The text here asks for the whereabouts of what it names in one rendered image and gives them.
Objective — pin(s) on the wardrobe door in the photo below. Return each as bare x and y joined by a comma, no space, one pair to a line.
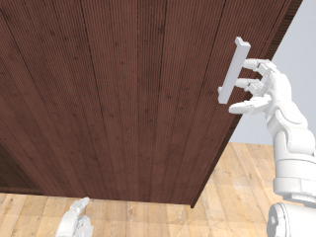
11,173
118,99

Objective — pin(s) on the handle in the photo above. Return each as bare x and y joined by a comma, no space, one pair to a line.
233,72

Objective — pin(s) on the left robot hand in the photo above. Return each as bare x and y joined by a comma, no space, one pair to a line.
71,225

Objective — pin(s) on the right robot upper arm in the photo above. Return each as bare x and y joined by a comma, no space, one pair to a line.
291,220

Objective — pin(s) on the right robot hand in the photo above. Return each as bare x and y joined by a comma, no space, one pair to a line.
277,88

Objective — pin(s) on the robot right forearm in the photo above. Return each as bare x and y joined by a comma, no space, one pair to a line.
294,154

